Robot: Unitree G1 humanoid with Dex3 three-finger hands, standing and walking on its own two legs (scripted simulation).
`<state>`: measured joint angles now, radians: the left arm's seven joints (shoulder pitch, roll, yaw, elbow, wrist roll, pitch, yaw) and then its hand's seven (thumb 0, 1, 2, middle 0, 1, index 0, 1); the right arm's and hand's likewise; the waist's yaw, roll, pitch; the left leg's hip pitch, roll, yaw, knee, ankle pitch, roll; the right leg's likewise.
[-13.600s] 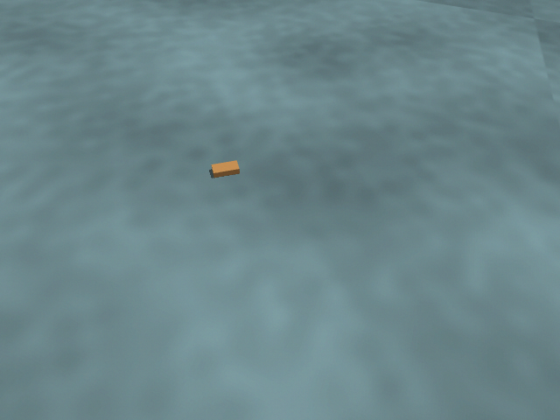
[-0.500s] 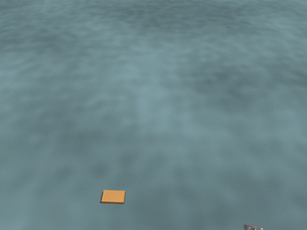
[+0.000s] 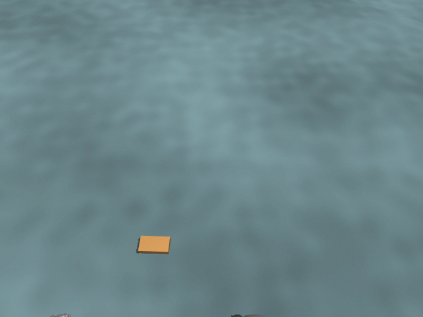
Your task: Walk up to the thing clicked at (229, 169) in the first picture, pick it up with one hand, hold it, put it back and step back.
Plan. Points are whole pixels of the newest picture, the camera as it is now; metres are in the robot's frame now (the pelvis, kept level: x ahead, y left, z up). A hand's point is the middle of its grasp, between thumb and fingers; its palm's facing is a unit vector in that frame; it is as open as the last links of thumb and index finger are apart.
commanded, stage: walk up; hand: left
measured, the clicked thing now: (154, 244) +0.48 +0.24 -0.76
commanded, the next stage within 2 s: none
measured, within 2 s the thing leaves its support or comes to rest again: neither
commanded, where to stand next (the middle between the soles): +0.08 +0.02 m, yaw -2 degrees
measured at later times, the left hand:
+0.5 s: hand out of the picture +0.02 +0.29 -0.18, palm faces -0.10 -0.92 -0.38, open 7.4 cm
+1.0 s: hand out of the picture -0.13 +0.28 -0.16, palm faces +0.02 -0.93 -0.38, open 7.4 cm
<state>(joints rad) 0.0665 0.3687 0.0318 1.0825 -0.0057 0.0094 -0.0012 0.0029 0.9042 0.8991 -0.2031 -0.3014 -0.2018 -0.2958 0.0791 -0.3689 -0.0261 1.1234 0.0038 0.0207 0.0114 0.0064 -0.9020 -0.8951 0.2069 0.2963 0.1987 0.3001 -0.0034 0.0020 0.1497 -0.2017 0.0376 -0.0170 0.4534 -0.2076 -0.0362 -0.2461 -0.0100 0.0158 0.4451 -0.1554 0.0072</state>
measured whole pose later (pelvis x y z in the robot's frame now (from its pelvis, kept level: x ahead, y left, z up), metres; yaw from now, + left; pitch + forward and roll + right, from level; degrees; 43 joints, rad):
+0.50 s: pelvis -0.10 +0.02 -0.02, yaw -4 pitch -1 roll +0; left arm 0.10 0.40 0.06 0.89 0.02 0.06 0.02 0.00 0.91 0.90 -0.20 -0.30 -0.20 -0.30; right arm 0.09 -0.36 -0.05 0.90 -0.03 0.03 -0.02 0.01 -0.90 -0.89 0.21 0.30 0.20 0.30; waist 0.00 -0.04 0.21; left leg -0.36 0.04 0.05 0.64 -0.26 0.01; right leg -0.31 0.04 0.10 0.86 -0.48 0.03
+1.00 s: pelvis -0.26 +0.01 -0.02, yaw +1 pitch -4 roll +2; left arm 0.10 0.38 0.07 0.80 0.02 0.08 0.02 0.00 0.91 0.90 -0.20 -0.30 -0.20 -0.30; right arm 0.15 -0.35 -0.04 0.90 -0.04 0.03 -0.01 0.01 -0.90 -0.89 0.21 0.30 0.20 0.30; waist 0.01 -0.06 0.20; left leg -0.25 -0.05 -0.02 0.64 -0.33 0.02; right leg -0.46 0.01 0.06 0.89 -0.46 -0.01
